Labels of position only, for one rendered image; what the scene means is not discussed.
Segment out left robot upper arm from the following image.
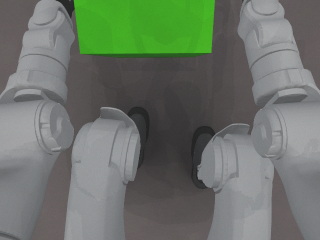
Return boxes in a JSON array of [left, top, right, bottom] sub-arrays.
[[0, 99, 74, 240]]

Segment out left robot shin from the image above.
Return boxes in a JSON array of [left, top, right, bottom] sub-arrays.
[[71, 107, 141, 166]]

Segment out robot right forearm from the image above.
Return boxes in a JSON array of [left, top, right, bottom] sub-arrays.
[[237, 0, 320, 108]]

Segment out carton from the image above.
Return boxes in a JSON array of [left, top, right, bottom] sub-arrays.
[[74, 0, 215, 58]]

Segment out robot left hand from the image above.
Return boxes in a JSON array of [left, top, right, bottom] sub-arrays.
[[56, 0, 75, 19]]

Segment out right robot upper arm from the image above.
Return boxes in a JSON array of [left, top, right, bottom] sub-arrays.
[[251, 101, 320, 240]]

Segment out robot left forearm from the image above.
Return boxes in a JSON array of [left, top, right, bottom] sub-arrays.
[[0, 0, 75, 107]]

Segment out left robot thigh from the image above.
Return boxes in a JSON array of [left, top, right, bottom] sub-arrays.
[[64, 118, 141, 240]]

